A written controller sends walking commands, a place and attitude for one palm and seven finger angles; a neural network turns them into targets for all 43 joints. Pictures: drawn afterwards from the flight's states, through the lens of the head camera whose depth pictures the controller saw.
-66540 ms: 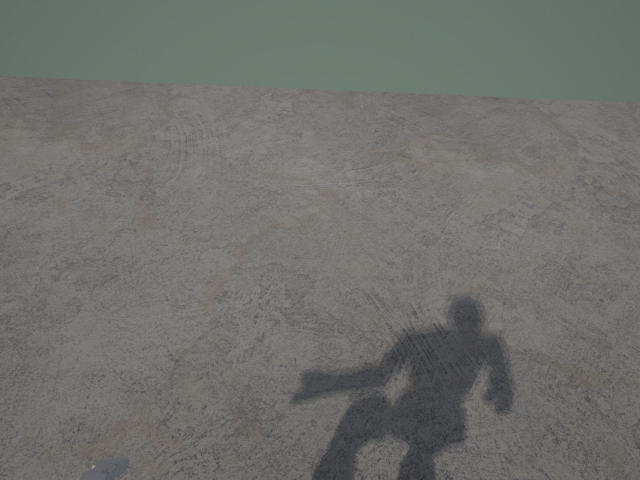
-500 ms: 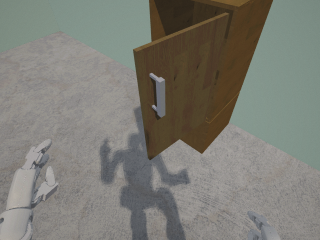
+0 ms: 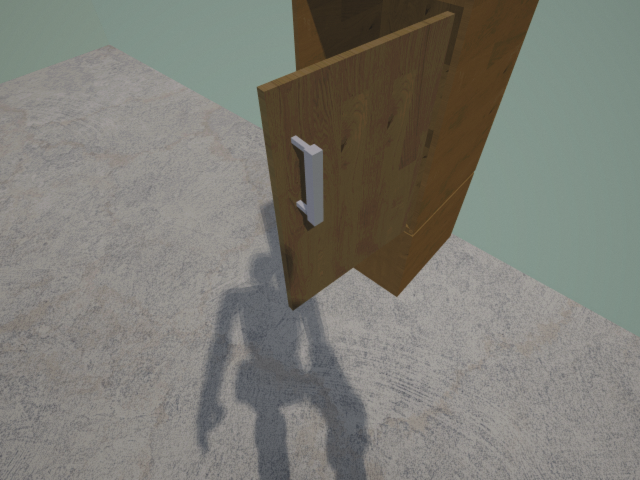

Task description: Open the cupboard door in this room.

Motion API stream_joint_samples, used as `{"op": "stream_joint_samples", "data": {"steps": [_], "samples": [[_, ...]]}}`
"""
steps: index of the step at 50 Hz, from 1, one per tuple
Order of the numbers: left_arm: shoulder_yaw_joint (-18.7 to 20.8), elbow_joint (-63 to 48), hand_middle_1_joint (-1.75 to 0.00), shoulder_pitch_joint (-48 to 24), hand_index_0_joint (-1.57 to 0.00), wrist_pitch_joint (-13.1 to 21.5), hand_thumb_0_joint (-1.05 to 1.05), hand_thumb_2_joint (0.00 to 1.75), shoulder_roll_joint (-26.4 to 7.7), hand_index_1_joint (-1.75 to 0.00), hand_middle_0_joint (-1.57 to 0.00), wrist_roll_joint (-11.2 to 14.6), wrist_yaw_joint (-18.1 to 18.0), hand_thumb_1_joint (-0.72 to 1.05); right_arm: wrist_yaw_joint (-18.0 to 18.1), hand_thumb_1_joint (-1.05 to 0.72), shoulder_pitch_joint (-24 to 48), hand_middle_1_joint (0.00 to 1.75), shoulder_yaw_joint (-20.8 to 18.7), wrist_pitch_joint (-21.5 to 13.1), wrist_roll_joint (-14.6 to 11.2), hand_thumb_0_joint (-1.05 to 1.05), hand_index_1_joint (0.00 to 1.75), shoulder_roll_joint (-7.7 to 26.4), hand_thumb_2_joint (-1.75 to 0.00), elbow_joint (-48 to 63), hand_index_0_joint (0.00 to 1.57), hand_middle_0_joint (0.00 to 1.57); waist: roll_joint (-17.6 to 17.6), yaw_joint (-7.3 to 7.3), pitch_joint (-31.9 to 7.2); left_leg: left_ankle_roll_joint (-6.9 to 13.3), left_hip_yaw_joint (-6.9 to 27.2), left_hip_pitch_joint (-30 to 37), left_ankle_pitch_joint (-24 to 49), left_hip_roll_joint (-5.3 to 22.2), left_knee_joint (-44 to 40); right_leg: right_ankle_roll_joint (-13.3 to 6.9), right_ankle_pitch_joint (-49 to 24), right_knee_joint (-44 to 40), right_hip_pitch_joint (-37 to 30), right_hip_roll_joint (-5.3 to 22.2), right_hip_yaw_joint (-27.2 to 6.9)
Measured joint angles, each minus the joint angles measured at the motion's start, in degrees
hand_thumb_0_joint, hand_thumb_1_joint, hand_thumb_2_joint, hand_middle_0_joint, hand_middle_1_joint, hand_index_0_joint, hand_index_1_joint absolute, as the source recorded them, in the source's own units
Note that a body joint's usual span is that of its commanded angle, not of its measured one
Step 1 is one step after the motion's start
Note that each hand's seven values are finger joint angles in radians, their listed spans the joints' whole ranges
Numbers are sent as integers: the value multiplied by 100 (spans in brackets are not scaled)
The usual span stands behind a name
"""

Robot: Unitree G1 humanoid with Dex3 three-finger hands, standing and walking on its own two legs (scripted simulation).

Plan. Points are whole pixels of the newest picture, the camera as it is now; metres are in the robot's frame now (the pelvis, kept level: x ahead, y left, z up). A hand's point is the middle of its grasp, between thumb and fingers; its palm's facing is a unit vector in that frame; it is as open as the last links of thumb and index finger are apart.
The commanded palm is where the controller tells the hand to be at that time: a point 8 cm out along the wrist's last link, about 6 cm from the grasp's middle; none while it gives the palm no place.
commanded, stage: let the arm hang, fingers relaxed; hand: left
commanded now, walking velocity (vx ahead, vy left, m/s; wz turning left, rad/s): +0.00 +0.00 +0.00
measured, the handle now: (306, 182) +0.56 +0.06 +0.03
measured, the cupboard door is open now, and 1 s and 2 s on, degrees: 81 81 81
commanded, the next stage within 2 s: look to check the result in 0.52 s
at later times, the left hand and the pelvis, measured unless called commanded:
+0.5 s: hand out of the picture +0.01 +0.15 -0.18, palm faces +0.04 -0.99 -0.15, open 7.3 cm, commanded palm none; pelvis +0.02 +0.00 +0.00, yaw -1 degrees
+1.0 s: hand out of the picture +0.01 +0.15 -0.17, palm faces +0.04 -0.98 -0.18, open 7.4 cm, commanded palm none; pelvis +0.04 -0.01 +0.00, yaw -1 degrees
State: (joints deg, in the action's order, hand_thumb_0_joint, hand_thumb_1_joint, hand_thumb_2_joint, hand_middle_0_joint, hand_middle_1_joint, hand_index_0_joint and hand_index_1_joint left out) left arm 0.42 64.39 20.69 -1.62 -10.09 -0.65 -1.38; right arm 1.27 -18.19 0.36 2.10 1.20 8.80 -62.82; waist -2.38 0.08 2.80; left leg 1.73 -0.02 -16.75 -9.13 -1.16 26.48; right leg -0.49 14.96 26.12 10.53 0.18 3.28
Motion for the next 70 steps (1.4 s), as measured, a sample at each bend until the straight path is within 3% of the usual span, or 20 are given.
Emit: {"op": "stream_joint_samples", "data": {"steps": [8, 19, 70], "samples": [[-17, 161, -30, -84, -20, 96, 1, 90, 210, -30, -20, 8, -58, 91, 21, -91, 96, 30, 28, -83, -3, 0, 30, -177, -90, -179, 20, 20, -15, -16, -71, 21, -83, 163, 6, -58, -150, 26, 67, 27, -61, 67, -81], [-44, 126, -30, -348, -20, 171, 1, 90, 474, -30, -20, -8, -82, 91, 67, -91, 156, 30, 0, -163, -12, 0, 30, -158, -90, -282, 20, 20, 199, 8, -160, -2, -97, 300, -85, -54, -184, 12, 145, -23, -200, 62, -99], [-9, 156, -30, -317, -20, 210, 1, 90, 329, -30, -20, 24, -86, 91, 116, -91, 267, 30, 26, -205, -26, 0, 30, -104, -90, -354, 20, 20, 229, -19, -46, -73, -71, 611, -202, 4, -361, -43, 164, -384, -592, -7, -85]]}}
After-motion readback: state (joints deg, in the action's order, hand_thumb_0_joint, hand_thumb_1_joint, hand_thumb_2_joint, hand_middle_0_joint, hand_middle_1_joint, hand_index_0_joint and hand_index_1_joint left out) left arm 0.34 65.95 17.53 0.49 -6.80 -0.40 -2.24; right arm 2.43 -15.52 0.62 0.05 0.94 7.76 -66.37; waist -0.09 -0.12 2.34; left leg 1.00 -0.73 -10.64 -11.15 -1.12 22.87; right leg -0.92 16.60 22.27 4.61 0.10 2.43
